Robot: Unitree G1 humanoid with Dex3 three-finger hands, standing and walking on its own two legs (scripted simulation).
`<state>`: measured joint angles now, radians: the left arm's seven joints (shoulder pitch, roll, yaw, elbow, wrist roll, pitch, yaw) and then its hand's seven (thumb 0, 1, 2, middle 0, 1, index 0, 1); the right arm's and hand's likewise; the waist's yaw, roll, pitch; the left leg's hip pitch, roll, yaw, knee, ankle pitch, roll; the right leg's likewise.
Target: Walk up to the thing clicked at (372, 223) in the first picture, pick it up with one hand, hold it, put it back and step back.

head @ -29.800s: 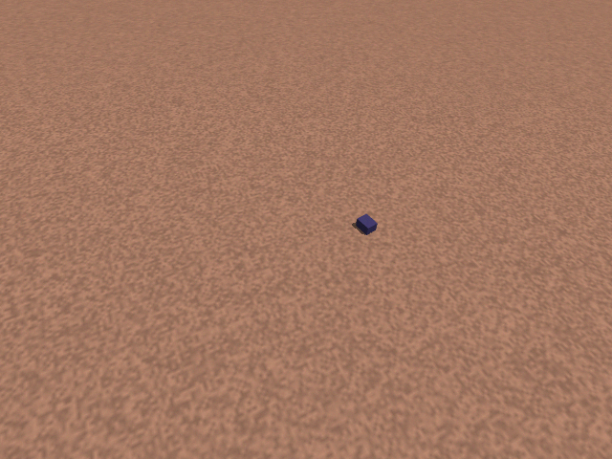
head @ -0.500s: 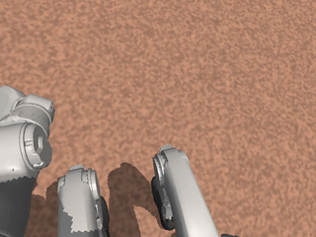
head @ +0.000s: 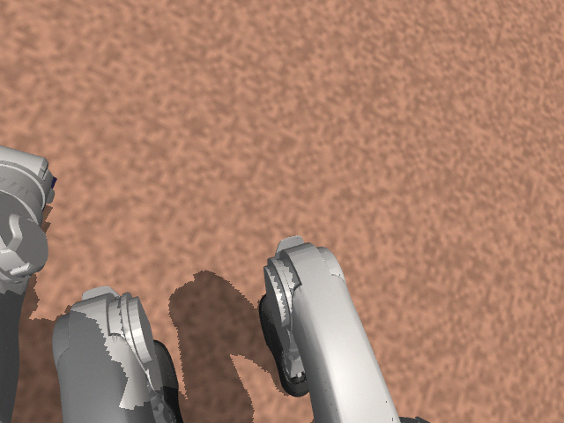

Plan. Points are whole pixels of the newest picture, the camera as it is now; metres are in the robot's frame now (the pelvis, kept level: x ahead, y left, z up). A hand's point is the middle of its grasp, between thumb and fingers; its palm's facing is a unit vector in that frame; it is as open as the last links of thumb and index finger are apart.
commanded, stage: crouch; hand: left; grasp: from above
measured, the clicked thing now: (14, 184) +0.49 +0.26 -0.19
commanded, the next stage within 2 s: lower in 0.20 s
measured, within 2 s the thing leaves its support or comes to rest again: rests again in 1.64 s
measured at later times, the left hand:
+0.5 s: hand (11, 189) +0.49 +0.26 -0.19, palm faces -0.16 -0.43 -0.89, open 9.9 cm
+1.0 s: hand (34, 191) +0.49 +0.25 -0.24, palm faces -0.15 -0.43 -0.89, open 9.9 cm
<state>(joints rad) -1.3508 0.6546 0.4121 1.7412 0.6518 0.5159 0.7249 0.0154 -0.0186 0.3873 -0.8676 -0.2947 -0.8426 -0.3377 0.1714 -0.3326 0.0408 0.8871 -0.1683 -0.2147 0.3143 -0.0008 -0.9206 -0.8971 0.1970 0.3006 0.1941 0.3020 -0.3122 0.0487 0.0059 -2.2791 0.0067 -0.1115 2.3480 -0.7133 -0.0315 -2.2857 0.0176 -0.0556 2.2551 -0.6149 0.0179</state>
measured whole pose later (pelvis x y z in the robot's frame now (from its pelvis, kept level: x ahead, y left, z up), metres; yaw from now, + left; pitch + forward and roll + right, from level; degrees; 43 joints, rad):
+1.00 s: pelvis +0.00 +0.01 -0.02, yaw -5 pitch +33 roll -12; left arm -1.38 0.89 0.38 1.84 0.66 0.41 0.81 0.01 0.00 0.37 -0.86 -0.30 -0.83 -0.35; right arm 0.15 -0.38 0.23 0.78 -0.22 -0.25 0.44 0.00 -0.93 -0.90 0.20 0.30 0.19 0.30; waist -0.44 -0.06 0.19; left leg -2.31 0.00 -0.21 2.45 -0.73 -0.03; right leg -2.26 0.02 -0.14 2.28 -0.61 0.03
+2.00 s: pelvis -0.01 +0.01 -0.02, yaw -8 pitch +31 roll -15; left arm -1.38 1.01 0.31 1.82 0.61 0.38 0.81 0.02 0.06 0.28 -0.84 -0.29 -0.81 -0.34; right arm 0.12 -0.41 0.35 0.69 -0.22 -0.28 0.45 0.00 -0.92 -0.90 0.20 0.30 0.19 0.30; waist -0.48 -0.13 0.26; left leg -2.30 0.00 -0.27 2.47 -0.73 -0.02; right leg -2.23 0.03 -0.19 2.26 -0.59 0.04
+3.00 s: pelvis -0.01 +0.02 -0.01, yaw -9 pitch +29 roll -16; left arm -1.38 1.05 0.27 1.82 0.61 0.37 0.80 0.00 -0.27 0.81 -0.30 -0.78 -0.29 -0.79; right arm 0.14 -0.42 0.38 0.68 -0.22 -0.33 0.43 0.00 -0.89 -0.89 0.20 0.30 0.19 0.30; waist -0.49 -0.15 0.29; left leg -2.29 0.00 -0.28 2.47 -0.73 -0.02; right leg -2.20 0.04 -0.20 2.23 -0.59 0.05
